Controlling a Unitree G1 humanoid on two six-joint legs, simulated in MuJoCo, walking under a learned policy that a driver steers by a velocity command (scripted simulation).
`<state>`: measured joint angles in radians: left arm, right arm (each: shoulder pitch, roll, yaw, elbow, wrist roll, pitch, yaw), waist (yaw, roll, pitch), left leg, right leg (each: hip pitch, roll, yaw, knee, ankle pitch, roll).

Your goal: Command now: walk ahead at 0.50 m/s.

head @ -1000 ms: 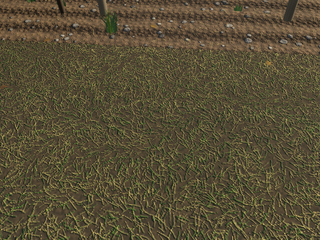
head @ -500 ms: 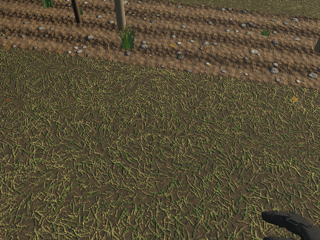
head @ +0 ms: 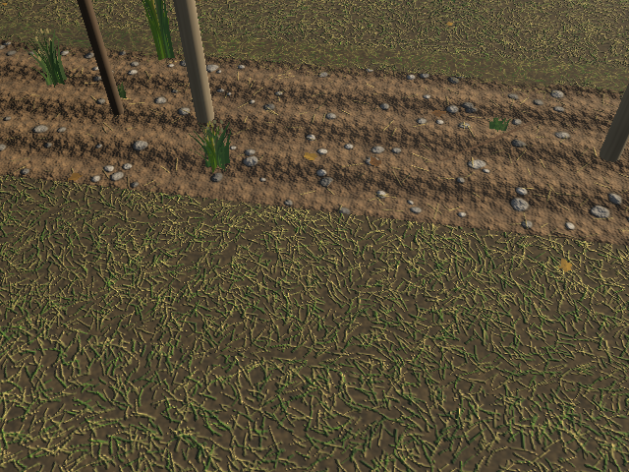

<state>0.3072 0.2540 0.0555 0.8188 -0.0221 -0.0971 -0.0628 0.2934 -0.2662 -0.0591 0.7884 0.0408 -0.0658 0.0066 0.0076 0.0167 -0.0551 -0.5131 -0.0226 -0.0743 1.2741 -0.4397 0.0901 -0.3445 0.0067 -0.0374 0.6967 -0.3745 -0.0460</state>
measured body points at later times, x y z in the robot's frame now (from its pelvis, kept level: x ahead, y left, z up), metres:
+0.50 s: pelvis +0.27 +0.05 -0.15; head +0.31 +0.07 +0.30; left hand +0.26 +0.30 -0.30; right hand +0.42 -0.16 -0.28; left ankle +0.34 +0.13 -0.88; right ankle +0.13 -0.13 -0.69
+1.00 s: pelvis +0.32 +0.00 -0.14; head +0.35 -0.04 +0.30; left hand +0.54 +0.23 -0.22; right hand +0.40 -0.31 -0.26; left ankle +0.32 +0.14 -0.81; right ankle +0.30 -0.09 -0.88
